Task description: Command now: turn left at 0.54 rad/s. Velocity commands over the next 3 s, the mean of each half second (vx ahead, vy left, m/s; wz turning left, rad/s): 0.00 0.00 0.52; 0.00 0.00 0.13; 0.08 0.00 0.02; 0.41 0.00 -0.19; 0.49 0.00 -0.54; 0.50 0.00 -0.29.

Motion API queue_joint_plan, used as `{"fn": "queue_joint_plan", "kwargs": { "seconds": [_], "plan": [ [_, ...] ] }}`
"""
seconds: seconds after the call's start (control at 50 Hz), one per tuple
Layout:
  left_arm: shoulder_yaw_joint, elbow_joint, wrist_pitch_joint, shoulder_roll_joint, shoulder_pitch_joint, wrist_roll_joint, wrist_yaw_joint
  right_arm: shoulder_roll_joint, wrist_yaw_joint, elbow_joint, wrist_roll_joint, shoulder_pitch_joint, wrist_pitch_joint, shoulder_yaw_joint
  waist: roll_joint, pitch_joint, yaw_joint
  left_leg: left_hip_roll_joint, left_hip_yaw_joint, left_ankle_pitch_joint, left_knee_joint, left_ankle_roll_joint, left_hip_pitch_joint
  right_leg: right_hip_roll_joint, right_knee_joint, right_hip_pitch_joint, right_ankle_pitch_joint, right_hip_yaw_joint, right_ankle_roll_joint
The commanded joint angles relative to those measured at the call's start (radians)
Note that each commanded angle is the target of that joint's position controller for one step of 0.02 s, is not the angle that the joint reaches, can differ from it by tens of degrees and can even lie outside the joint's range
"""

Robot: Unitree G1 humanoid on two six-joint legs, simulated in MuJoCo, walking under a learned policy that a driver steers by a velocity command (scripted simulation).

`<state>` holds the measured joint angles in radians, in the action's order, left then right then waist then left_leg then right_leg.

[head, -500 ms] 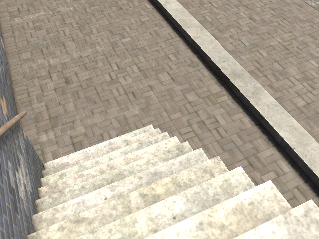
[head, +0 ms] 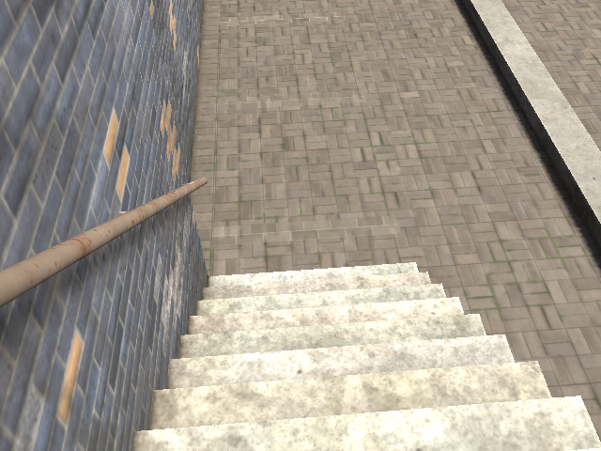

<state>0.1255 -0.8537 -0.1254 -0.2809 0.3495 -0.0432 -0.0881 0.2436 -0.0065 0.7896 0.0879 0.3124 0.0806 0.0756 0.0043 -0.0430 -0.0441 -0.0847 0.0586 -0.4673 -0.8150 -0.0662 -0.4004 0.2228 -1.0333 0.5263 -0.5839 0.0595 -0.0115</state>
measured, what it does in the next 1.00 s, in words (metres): steps on the spot, turning left: right foot, then left foot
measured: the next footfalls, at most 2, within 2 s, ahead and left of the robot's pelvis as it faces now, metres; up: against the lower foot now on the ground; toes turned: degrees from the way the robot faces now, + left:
right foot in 0.40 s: +0.04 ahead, -0.13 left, +0.00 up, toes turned +16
left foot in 0.74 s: +0.00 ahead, +0.09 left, +0.00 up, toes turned +16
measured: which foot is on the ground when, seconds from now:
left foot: down 0.00-0.46, up 0.48-0.72, down 0.74-1.00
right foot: up 0.00-0.38, down 0.40-1.00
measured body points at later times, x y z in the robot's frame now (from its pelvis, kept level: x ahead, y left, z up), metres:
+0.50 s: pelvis +0.00 -0.03 +0.01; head +0.01 -0.03 +0.46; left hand +0.04 +0.23 -0.11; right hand +0.17 -0.26 -0.10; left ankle -0.03 +0.07 -0.69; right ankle +0.00 -0.14 -0.70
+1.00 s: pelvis -0.01 -0.03 +0.03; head +0.01 -0.01 +0.48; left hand +0.03 +0.23 -0.10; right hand +0.14 -0.25 -0.09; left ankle -0.04 +0.08 -0.70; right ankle +0.00 -0.14 -0.70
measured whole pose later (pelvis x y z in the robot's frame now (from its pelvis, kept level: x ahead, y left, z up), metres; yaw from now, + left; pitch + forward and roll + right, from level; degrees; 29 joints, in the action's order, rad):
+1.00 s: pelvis -0.01 -0.03 +0.03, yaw +16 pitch +2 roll -1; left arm 0.00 -0.85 -0.07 -0.23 0.20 0.01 0.08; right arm 0.25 -0.10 0.82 0.02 0.29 0.04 0.02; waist 0.00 0.00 -0.01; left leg 0.01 -0.01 -0.33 -0.64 -0.01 -0.34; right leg -0.04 -0.58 0.27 -0.34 0.02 0.03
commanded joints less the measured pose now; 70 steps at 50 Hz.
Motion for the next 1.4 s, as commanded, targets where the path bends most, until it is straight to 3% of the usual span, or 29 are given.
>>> {"fn": "queue_joint_plan", "kwargs": {
  "seconds": [0.02, 0.06, 0.08, 0.12, 0.2, 0.24, 0.26, 0.28, 0.3, 0.32, 0.36, 0.4, 0.44, 0.48, 0.5, 0.54, 0.58, 0.62, 0.66, 0.68, 0.7, 0.74, 0.78, 0.82, 0.84, 0.92, 1.28, 1.34, 1.4],
  "plan": [
    [-0.043, 0.235, -0.060, 0.020, -0.225, 0.082, -0.004, 0.272, -0.058, 0.016, 0.034, 0.445, 0.012, 0.066, -0.144, -0.011, 0.193, 0.505, -0.814, 1.325, 0.307, -0.307, 0.623, -0.260, -0.310, 0.790, -0.141, -0.257, -0.046],
    [-0.017, 0.143, -0.023, -0.145, -0.151, 0.004, 0.007, 0.189, -0.104, -0.065, -0.053, 0.052, -0.011, 0.046, -0.080, 0.005, 0.004, 0.405, -0.630, 0.843, 0.291, -0.351, 0.195, -0.151, -0.346, 0.598, 0.150, -0.208, -0.069],
    [-0.019, 0.066, 0.011, -0.141, -0.032, -0.024, 0.018, 0.140, -0.111, -0.089, -0.055, -0.041, -0.008, 0.027, -0.030, 0.002, -0.050, 0.313, -0.481, 0.837, 0.243, -0.286, -0.123, -0.150, -0.499, 0.308, 0.278, -0.169, -0.073],
    [-0.066, 0.057, 0.050, -0.045, 0.029, -0.047, 0.066, 0.097, -0.086, -0.064, -0.008, -0.065, 0.000, 0.001, -0.006, 0.031, -0.071, 0.248, -0.414, 0.681, 0.268, -0.210, -0.314, -0.188, -0.598, 0.210, 0.404, -0.111, -0.060],
    [-0.089, 0.088, 0.069, -0.046, -0.021, -0.037, 0.106, 0.078, -0.046, 0.044, -0.004, 0.098, 0.023, -0.049, -0.062, -0.003, -0.021, 0.184, -0.430, 0.634, 0.182, -0.186, -0.188, -0.181, -0.537, 0.211, 0.389, -0.089, -0.077],
    [-0.094, 0.171, 0.089, -0.080, -0.151, -0.059, 0.096, 0.164, -0.022, 0.055, 0.004, 0.163, 0.040, -0.032, -0.069, -0.086, 0.039, 0.218, -0.544, 0.601, 0.133, -0.210, 0.032, -0.222, -0.571, 0.305, 0.256, -0.100, -0.092],
    [-0.109, 0.245, 0.101, -0.044, -0.351, -0.026, 0.083, 0.163, 0.000, 0.028, -0.062, 0.156, 0.034, -0.010, 0.013, 0.004, 0.122, 0.215, -0.587, 0.436, 0.175, -0.221, 0.229, -0.202, -0.031, 0.485, 0.161, -0.129, -0.113],
    [-0.131, 0.234, 0.112, 0.007, -0.379, -0.007, 0.079, 0.162, 0.002, 0.030, -0.064, 0.188, 0.032, -0.014, -0.104, 0.006, 0.161, 0.203, -0.628, 0.318, 0.217, -0.232, 0.230, -0.220, 0.077, 0.415, 0.090, -0.123, -0.117],
    [-0.123, 0.145, 0.108, -0.006, -0.125, -0.022, 0.080, 0.178, -0.035, 0.016, -0.010, 0.098, 0.035, -0.025, -0.225, -0.065, 0.031, 0.207, -0.652, 0.428, 0.157, -0.221, 0.060, -0.212, -0.232, 0.194, 0.326, -0.122, -0.107],
    [-0.106, 0.115, 0.099, -0.038, -0.025, -0.036, 0.075, 0.143, -0.054, -0.027, -0.006, 0.006, 0.036, -0.035, -0.181, -0.057, -0.035, 0.219, -0.625, 0.621, 0.123, -0.229, -0.091, -0.217, -0.326, 0.067, 0.311, -0.094, -0.106],
    [-0.134, 0.190, 0.095, -0.006, -0.271, 0.019, 0.069, 0.177, -0.048, -0.056, -0.075, 0.075, 0.016, -0.004, -0.084, -0.007, 0.114, 0.203, -0.683, 0.536, 0.264, -0.280, 0.085, -0.266, 0.180, 0.167, -0.054, -0.059, -0.134],
    [-0.146, 0.085, 0.093, 0.053, -0.060, 0.031, 0.082, 0.169, -0.063, -0.037, -0.079, -0.001, -0.010, -0.017, -0.070, -0.062, 0.012, 0.189, -0.672, 0.499, 0.217, -0.259, -0.063, -0.252, 0.251, -0.137, 0.311, -0.032, -0.137],
    [-0.103, 0.106, 0.079, -0.082, -0.093, 0.014, 0.073, 0.134, -0.073, -0.058, -0.059, 0.123, -0.035, -0.006, 0.042, -0.141, 0.081, 0.147, -0.583, 0.349, 0.215, -0.185, -0.094, -0.202, 0.350, -0.355, 0.630, -0.194, 0.071],
    [-0.040, 0.101, 0.059, -0.190, 0.005, -0.052, 0.077, 0.088, -0.046, -0.122, -0.056, -0.037, -0.062, -0.010, 0.109, -0.069, -0.061, -0.047, -0.281, -0.055, -0.057, 0.021, -0.494, -0.005, 0.536, -0.632, 0.841, -0.491, 0.325],
    [-0.023, 0.101, 0.057, -0.201, 0.114, -0.067, 0.071, 0.077, -0.012, -0.174, -0.048, -0.113, -0.058, -0.010, 0.052, -0.061, -0.113, -0.083, -0.286, -0.222, -0.202, 0.072, -0.692, 0.113, 0.560, -0.736, 0.923, -0.694, 0.446],
    [-0.031, 0.049, 0.079, -0.111, 0.183, -0.056, 0.083, 0.047, 0.030, -0.148, -0.032, -0.081, -0.063, -0.021, -0.005, -0.009, -0.084, -0.067, -0.355, -0.065, -0.465, 0.108, -0.911, 0.157, 0.530, -0.711, 1.150, -0.655, 0.439],
    [-0.064, 0.073, 0.074, -0.012, -0.003, -0.021, 0.125, 0.051, -0.020, -0.057, 0.014, 0.108, -0.085, -0.028, 0.030, -0.066, 0.044, -0.032, -0.223, 0.175, -0.645, 0.129, -0.644, -0.011, 0.495, -0.344, 1.147, -0.360, 0.341],
    [-0.104, 0.128, 0.065, 0.018, -0.311, -0.026, 0.171, -0.015, -0.141, 0.023, 0.025, 0.284, -0.095, -0.068, 0.025, -0.100, 0.220, 0.069, -0.094, 0.492, -0.749, 0.152, -0.163, -0.172, 0.498, 0.206, 0.793, -0.135, 0.175],
    [-0.106, 0.127, 0.041, -0.039, -0.343, 0.051, 0.154, 0.006, -0.174, -0.031, -0.020, 0.174, -0.097, -0.074, 0.031, -0.011, 0.179, 0.092, -0.030, 0.379, -0.406, 0.195, 0.040, -0.242, 0.614, 0.397, 0.207, -0.056, 0.092],
    [-0.110, 0.092, 0.021, -0.065, -0.342, 0.035, 0.141, -0.003, -0.179, -0.005, -0.014, 0.236, -0.072, -0.085, 0.072, 0.005, 0.178, 0.116, -0.052, 0.469, -0.487, 0.204, 0.172, -0.211, 0.572, 0.458, 0.170, -0.105, 0.071],
    [-0.118, 0.069, 0.005, -0.070, -0.289, 0.065, 0.147, 0.018, -0.176, -0.048, -0.025, 0.134, -0.056, -0.082, 0.038, 0.020, 0.140, 0.105, -0.026, 0.222, -0.139, 0.227, 0.077, -0.187, 0.570, 0.272, 0.113, -0.113, 0.077],
    [-0.139, 0.001, 0.001, -0.053, -0.142, 0.092, 0.201, 0.057, -0.160, -0.047, -0.059, 0.056, -0.032, -0.073, 0.086, -0.012, 0.075, 0.124, -0.091, 0.318, 0.172, 0.189, 0.131, -0.161, 0.480, -0.019, 0.284, -0.214, 0.053],
    [-0.092, -0.005, 0.021, -0.099, 0.074, 0.076, 0.185, 0.194, -0.124, -0.107, -0.044, -0.088, -0.020, -0.046, -0.092, -0.110, -0.101, 0.145, -0.178, 0.518, 0.259, -0.002, 0.120, -0.240, 0.410, -0.197, 0.128, -0.111, 0.025],
    [-0.101, 0.041, 0.034, -0.091, -0.099, 0.056, 0.180, 0.109, -0.113, -0.079, -0.083, -0.103, -0.036, -0.039, -0.033, 0.046, -0.022, 0.122, -0.198, -0.061, 0.377, -0.020, -0.165, -0.254, 0.431, -0.286, 0.074, -0.042, -0.013],
    [-0.103, 0.042, 0.040, -0.075, -0.106, 0.054, 0.177, 0.108, -0.103, -0.053, -0.103, -0.066, -0.040, -0.034, -0.023, 0.106, -0.018, 0.125, -0.199, -0.061, 0.399, -0.022, -0.194, -0.255, 0.441, -0.285, 0.100, -0.051, -0.006],
    [-0.100, 0.037, 0.047, -0.052, -0.105, 0.053, 0.175, 0.087, -0.092, -0.018, -0.069, -0.020, -0.034, -0.040, -0.048, 0.061, 0.007, 0.116, -0.124, 0.155, 0.336, 0.004, -0.073, -0.257, 0.518, -0.340, 0.324, -0.079, 0.041],
    [-0.069, -0.012, 0.054, -0.060, -0.151, 0.049, 0.150, 0.144, -0.085, -0.005, -0.061, -0.040, -0.063, -0.015, -0.021, 0.019, 0.027, 0.134, -0.052, 0.446, 0.345, 0.013, 0.101, -0.268, 0.591, -0.426, 0.555, -0.090, 0.040],
    [-0.034, -0.013, 0.055, -0.119, -0.115, 0.009, 0.119, 0.243, -0.054, 0.022, -0.020, 0.044, -0.060, 0.037, -0.055, 0.092, 0.050, 0.180, -0.141, -0.129, 0.439, -0.100, 0.075, -0.297, 0.550, -0.333, 0.006, -0.078, 0.094],
    [-0.045, -0.043, 0.033, -0.055, 0.025, -0.009, 0.067, 0.130, -0.034, -0.002, -0.007, 0.013, -0.026, 0.020, -0.048, 0.123, 0.009, 0.217, -0.225, -0.226, 0.369, -0.190, -0.003, -0.248, 0.486, -0.322, -0.051, -0.152, 0.182]
  ]
}}
Over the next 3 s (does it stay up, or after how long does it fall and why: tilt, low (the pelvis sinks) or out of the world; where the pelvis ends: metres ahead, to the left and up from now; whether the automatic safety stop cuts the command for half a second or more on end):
stays up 0.71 0.10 -0.58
